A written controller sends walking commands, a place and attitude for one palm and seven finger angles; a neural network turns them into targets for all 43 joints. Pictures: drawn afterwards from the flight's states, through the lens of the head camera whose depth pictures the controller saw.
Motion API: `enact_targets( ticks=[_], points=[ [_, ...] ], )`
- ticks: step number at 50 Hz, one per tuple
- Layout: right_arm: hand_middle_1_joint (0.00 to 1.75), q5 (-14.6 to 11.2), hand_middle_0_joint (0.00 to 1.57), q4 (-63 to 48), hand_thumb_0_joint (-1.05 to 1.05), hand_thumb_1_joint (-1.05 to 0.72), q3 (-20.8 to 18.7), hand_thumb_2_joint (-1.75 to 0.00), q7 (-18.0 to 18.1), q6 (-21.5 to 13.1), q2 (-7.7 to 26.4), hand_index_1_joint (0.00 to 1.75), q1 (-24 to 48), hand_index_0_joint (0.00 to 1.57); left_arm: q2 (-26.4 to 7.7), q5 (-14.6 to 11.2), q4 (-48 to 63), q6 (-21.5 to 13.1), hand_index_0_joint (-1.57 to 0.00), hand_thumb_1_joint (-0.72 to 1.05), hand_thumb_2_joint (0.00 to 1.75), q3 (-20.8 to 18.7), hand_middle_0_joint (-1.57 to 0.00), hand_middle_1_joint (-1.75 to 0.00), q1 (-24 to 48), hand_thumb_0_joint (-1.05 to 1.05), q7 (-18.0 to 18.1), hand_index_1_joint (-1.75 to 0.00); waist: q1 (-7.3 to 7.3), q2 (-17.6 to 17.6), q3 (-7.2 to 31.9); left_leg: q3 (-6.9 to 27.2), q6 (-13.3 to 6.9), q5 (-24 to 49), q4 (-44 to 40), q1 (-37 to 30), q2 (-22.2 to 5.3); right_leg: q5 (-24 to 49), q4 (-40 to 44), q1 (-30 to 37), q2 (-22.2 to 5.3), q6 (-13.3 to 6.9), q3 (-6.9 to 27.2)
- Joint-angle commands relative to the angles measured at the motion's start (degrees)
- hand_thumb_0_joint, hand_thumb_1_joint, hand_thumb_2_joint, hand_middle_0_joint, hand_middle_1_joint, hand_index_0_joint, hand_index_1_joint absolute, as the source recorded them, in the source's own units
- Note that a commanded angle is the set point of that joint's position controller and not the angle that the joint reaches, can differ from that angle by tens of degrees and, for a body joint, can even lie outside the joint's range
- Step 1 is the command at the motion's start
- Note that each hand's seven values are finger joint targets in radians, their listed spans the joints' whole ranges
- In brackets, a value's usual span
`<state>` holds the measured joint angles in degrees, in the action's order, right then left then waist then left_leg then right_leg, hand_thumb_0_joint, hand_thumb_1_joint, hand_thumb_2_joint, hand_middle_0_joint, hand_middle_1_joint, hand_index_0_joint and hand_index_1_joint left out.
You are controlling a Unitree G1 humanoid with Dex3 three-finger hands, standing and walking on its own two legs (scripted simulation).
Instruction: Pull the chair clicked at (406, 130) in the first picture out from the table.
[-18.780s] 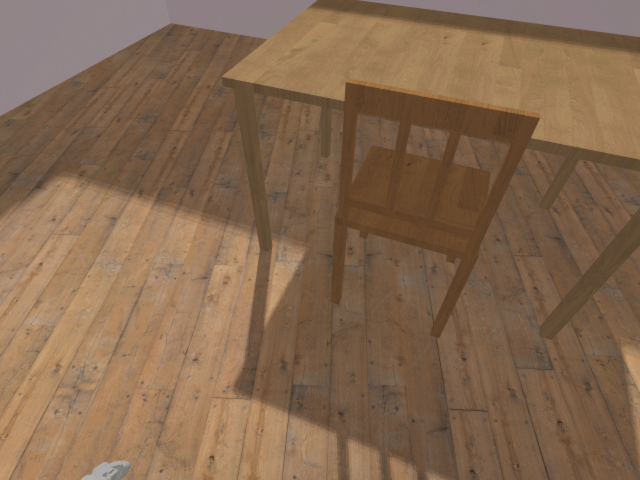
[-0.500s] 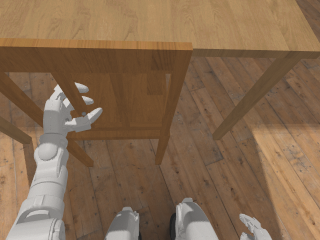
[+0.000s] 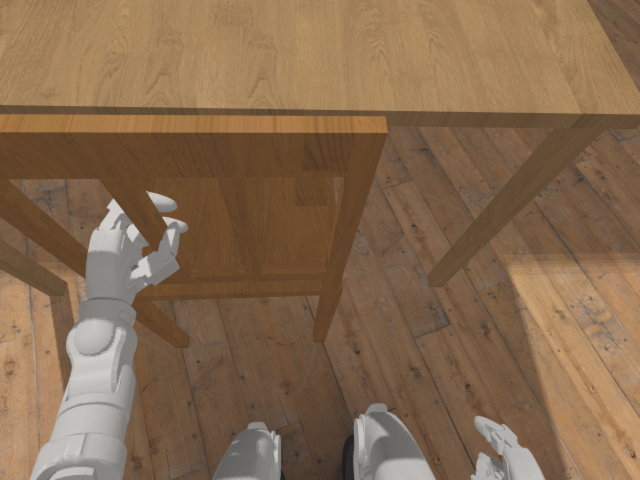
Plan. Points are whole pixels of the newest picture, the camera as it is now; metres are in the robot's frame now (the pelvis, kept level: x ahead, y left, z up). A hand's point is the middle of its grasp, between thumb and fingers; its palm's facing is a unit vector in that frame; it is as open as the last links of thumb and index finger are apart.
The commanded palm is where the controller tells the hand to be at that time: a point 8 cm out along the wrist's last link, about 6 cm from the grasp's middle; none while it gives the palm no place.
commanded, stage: hook a spindle and tug to test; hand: left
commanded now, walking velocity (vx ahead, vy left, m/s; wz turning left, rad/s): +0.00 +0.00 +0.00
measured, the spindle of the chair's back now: (157, 233) +0.41 +0.21 +0.00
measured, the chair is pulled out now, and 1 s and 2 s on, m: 0.02 0.09 0.24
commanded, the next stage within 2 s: step backward, pulling the chair out in 0.26 s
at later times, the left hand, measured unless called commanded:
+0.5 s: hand (168, 265) +0.36 +0.18 +0.02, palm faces +0.10 -0.98 -0.14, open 5.7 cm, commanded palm +0.33 +0.23 +0.01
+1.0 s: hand (198, 301) +0.32 +0.14 +0.03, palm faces +0.07 -0.99 -0.15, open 5.4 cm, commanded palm +0.30 +0.19 +0.03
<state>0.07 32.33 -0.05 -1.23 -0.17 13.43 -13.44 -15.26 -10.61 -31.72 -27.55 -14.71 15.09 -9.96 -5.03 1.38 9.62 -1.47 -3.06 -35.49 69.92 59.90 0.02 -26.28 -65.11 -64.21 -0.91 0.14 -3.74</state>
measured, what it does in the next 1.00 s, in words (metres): rises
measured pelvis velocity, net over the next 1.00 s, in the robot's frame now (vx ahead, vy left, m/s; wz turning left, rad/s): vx -0.02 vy -0.01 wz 0.00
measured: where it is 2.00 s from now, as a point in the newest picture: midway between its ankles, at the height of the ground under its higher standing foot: outside the picture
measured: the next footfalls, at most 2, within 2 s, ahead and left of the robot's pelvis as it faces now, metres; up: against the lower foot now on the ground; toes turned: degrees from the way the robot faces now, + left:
right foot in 1.56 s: -0.06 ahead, -0.14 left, +0.00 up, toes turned +0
left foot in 1.98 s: -0.23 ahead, +0.13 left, +0.00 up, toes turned +2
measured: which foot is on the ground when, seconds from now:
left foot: down 0.00-1.00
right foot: down 0.00-1.00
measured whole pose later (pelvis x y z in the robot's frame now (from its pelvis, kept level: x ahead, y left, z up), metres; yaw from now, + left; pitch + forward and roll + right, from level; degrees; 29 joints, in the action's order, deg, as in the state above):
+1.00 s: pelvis -0.02 -0.01 +0.09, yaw +0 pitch +7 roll -1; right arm -1.4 35.9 0.3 5.7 7.7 12.0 -13.7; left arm -10.6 -3.7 -48.4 -13.9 -4.6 16.7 4.7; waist -3.9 0.8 -3.2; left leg -2.8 -2.0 -19.1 35.8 23.6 0.5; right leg -11.1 -32.6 -28.3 0.0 -0.4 -1.8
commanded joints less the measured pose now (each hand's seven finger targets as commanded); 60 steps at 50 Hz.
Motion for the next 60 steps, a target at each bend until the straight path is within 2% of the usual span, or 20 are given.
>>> enact_targets(
  ticks=[1, 4, 7, 15, 17, 18, 19, 20, 21, 22, 25, 28, 31, 33, 38, 43, 47, 51, 55, 60],
  points=[
    [0.30, -0.3, 0.20, -5.7, 0.00, -0.90, -3.5, -0.90, 0.4, -2.2, 9.3, 0.30, -3.8, 0.20, -8.6, -0.2, 11.7, -3.9, -0.50, 0.90, 0.90, -1.6, -0.50, -1.45, 5.5, 0.00, -0.7, -1.45, 1.40, 2.9, 24.5, 4.2, 3.9, 36.6, -8.4, -11.6, -0.8, 22.6, 2.8, 21.1, 1.0, -1.8, 1.4],
    [0.30, -0.4, 0.20, -5.9, 0.00, -0.90, -3.5, -0.90, 0.5, -2.3, 9.4, 0.30, -3.5, 0.20, -9.1, 0.0, 11.9, -3.8, -0.50, 0.90, 0.90, -2.1, -0.50, -1.45, 5.1, 0.00, -0.6, -1.45, 1.62, 1.8, 24.3, 4.2, 3.9, 34.7, -8.6, -10.5, -0.7, 21.8, 2.6, 21.4, 0.9, -1.7, 1.3],
    [0.30, -0.4, 0.20, -6.0, 0.00, -0.90, -3.5, -0.90, 0.5, -2.4, 9.1, 0.30, -3.2, 0.20, -7.7, 0.0, 13.1, -3.4, -0.50, 0.90, 0.90, -0.6, -0.50, -1.45, 3.4, 0.00, -1.0, -1.45, 1.88, 4.8, 24.8, 4.2, 4.2, 37.5, -8.4, -12.8, -0.7, 22.1, 2.7, 20.2, 0.8, -1.8, 1.3],
    [0.30, -0.5, 0.20, -5.9, 0.00, -0.90, -3.2, -0.90, 1.2, -2.7, 9.3, 0.30, -2.4, 0.20, -9.1, 0.1, 12.7, -3.0, -0.50, 0.90, 0.90, -1.5, -0.50, -1.45, 5.9, 0.00, -0.8, -1.45, 1.03, 1.1, 22.9, 3.9, 3.4, 30.1, -8.1, -8.4, -0.2, 20.2, 2.6, 20.9, 0.8, -1.7, 1.6],
    [0.30, -0.4, 0.20, -5.8, 0.00, -0.90, -3.1, -0.90, 1.3, -2.9, 9.1, 0.30, -2.3, 0.20, -9.2, 0.3, 13.2, -3.3, -0.50, 0.90, 0.90, -1.3, -0.50, -1.45, 7.2, 0.00, -0.7, -1.45, 1.29, 3.6, 22.9, 3.8, 3.5, 29.8, -8.1, -9.0, 0.0, 19.5, 2.6, 20.2, 0.7, -1.9, 1.7],
    [0.30, -0.4, 0.20, -6.0, 0.00, -0.90, -3.0, -0.90, 1.4, -3.1, 8.9, 0.30, -2.0, 0.20, -6.2, 0.2, 15.8, -3.4, -0.50, 0.90, 0.90, 2.2, -0.50, -1.45, 10.2, 0.00, -0.8, -1.45, 0.45, 4.6, 24.3, 4.0, 3.5, 31.1, -8.3, -11.3, -0.2, 19.6, 2.8, 19.7, 0.6, -1.8, 1.5],
    [0.30, -2.6, 0.20, -9.0, 0.00, -0.90, -3.0, -0.90, 3.4, 1.2, 7.6, 0.30, -5.4, 0.20, -23.4, 6.9, 25.6, 2.6, -0.50, 0.90, 0.90, -3.6, -0.50, -1.45, 20.6, 0.00, 7.0, -1.45, 3.08, 5.6, 37.4, 2.6, 2.6, 28.2, -19.7, -27.8, -0.3, 21.5, 14.7, 44.4, -4.6, -2.7, 8.2],
    [0.30, -2.9, 0.20, -10.4, 0.00, -0.90, -3.4, -0.90, 5.2, 2.0, 7.0, 0.30, -5.9, 0.20, -18.4, 7.3, 25.9, 6.1, -0.50, 0.90, 0.90, -0.2, -0.50, -1.45, 19.0, 0.00, 10.4, -1.45, 1.44, 6.7, 33.9, 2.2, 2.4, 28.5, -21.9, -30.3, 0.5, 28.1, 17.5, 46.1, -4.8, -2.8, 7.3],
    [0.30, -2.8, 0.20, -10.3, 0.00, -0.90, -3.3, -0.90, 6.1, 2.0, 7.4, 0.30, -6.8, 0.20, -17.0, 7.2, 25.2, 8.3, -0.50, 0.90, 0.90, 0.3, -0.50, -1.45, 16.7, 0.00, 12.1, -1.45, 1.20, 4.5, 32.4, 3.0, 2.5, 29.9, -22.5, -29.8, 0.0, 31.6, 17.9, 45.7, -4.9, -2.6, 6.6],
    [0.30, -3.1, 0.20, -9.8, 0.00, -0.90, -2.6, -0.90, 6.8, 2.7, 6.9, 0.30, -4.3, 0.20, -13.9, 7.5, 20.5, 10.7, -0.50, 0.90, 0.90, 1.6, -0.50, -1.45, 11.6, 0.00, 13.2, -1.45, 1.34, 7.3, 29.2, 3.9, 2.7, 31.8, -24.4, -30.0, -0.9, 32.7, 17.9, 42.7, -5.1, -2.6, 6.4],
    [0.30, -3.3, 0.20, -6.7, 0.00, -0.90, -1.6, -0.90, 8.1, 4.5, 7.1, 0.30, -3.5, 0.20, -7.5, 8.6, 8.2, 15.3, -0.50, 0.90, 0.90, 6.7, -0.50, -1.45, 5.9, 0.00, 15.0, -1.45, 0.82, 4.1, 16.4, 7.1, 1.7, 33.3, -30.2, -29.2, -4.0, 30.3, 20.8, 41.0, -4.8, -1.7, 4.4],
    [0.30, -2.8, 0.20, -4.5, 0.00, -0.90, -1.6, -0.90, 8.7, 4.8, 8.1, 0.30, -4.5, 0.20, -8.2, 9.0, 4.0, 15.2, -0.50, 0.90, 0.90, 7.2, -0.50, -1.45, 13.0, 0.00, 16.2, -1.45, 0.51, 2.7, 13.7, 7.8, 2.1, 43.3, -32.5, -33.3, -6.3, 38.8, 24.4, 44.0, -5.8, -1.4, 5.1],
    [0.30, -2.2, 0.20, -2.7, 0.00, -0.90, -2.0, -0.90, 9.0, 5.0, 8.6, 0.30, -5.1, 0.20, -7.7, 9.7, -0.7, 14.3, -0.50, 0.90, 0.90, 8.5, -0.50, -1.45, 17.6, 0.00, 16.3, -1.45, 0.53, 6.8, 12.4, 8.2, 2.8, 53.6, -34.1, -38.8, -8.1, 42.2, 26.8, 44.8, -6.2, -1.5, 5.4],
    [0.30, -1.9, 0.20, -2.1, 0.00, -0.90, -2.0, -0.90, 8.7, 5.3, 8.4, 0.30, -5.2, 0.20, -5.6, 10.0, -3.9, 13.9, -0.50, 0.90, 0.90, 10.2, -0.50, -1.45, 17.4, 0.00, 16.0, -1.45, 0.77, 9.6, 11.8, 9.0, 3.2, 58.8, -35.2, -42.3, -9.3, 38.2, 27.6, 44.3, -5.5, -1.5, 5.0],
    [0.30, -1.3, 0.20, -2.4, 0.00, -0.90, -2.5, -0.90, 7.5, 5.8, 8.2, 0.30, -3.0, 0.20, -3.6, 10.1, -6.7, 12.9, -0.50, 0.90, 0.90, 11.2, -0.50, -1.45, 14.9, 0.00, 15.2, -1.45, 2.04, 11.2, 11.0, 10.9, 2.8, 59.8, -38.9, -46.0, -11.7, 24.4, 27.8, 45.4, -3.0, -1.9, 4.2],
    [0.30, -0.6, 0.20, -2.8, 0.00, -0.90, -2.6, -0.90, 7.0, 6.0, 8.1, 0.30, -1.6, 0.20, -3.8, 10.0, -5.4, 11.9, -0.50, 0.90, 0.90, 10.4, -0.50, -1.45, 12.4, 0.00, 14.9, -1.45, 2.65, 8.8, 9.7, 10.3, 2.8, 62.1, -39.8, -46.6, -12.7, 29.0, 28.5, 48.1, -3.2, -2.0, 5.0],
    [0.30, -1.3, 0.20, -2.6, 0.00, -0.90, -2.9, -0.90, 7.5, 6.1, 8.3, 0.30, -1.6, 0.20, -4.6, 9.5, -6.0, 11.8, -0.50, 0.90, 0.90, 10.1, -0.50, -1.45, 13.1, 0.00, 15.2, -1.45, 2.12, 4.0, 10.1, 8.0, 3.4, 51.3, -38.4, -42.9, -10.9, 41.4, 30.4, 52.1, -5.8, -3.2, 7.3],
    [0.30, -2.0, 0.20, -1.1, 0.00, -0.90, -2.9, -0.90, 8.2, 5.5, 8.1, 0.30, -2.2, 0.20, -5.1, 9.3, -8.7, 11.7, -0.50, 0.90, 0.90, 10.9, -0.50, -1.45, 14.4, 0.00, 16.1, -1.45, 1.76, 1.4, 11.2, 5.9, 3.6, 36.2, -37.2, -41.3, -7.6, 42.1, 33.6, 52.8, -9.4, -4.3, 10.4],
    [0.30, -2.6, 0.20, 0.1, 0.00, -0.90, -2.7, -0.90, 8.3, 4.8, 8.1, 0.30, -2.3, 0.20, -5.0, 9.0, -10.9, 11.6, -0.50, 0.90, 0.90, 12.0, -0.50, -1.45, 16.3, 0.00, 16.8, -1.45, 1.61, -2.5, 10.9, 4.4, 3.5, 25.3, -35.8, -41.5, -4.2, 34.0, 40.1, 52.1, -12.6, -4.5, 13.6],
    [0.30, -3.7, 0.20, 0.9, 0.00, -0.90, -2.5, -0.90, 7.7, 4.6, 8.5, 0.30, -0.5, 0.20, -4.3, 8.8, -13.3, 12.9, -0.50, 0.90, 0.90, 13.4, -0.50, -1.45, 17.7, 0.00, 17.2, -1.45, 2.79, -7.1, 6.7, 4.0, 3.5, 9.3, -30.3, -39.1, -1.1, 19.6, 50.5, 51.8, -18.5, -5.9, 17.8]
  ],
)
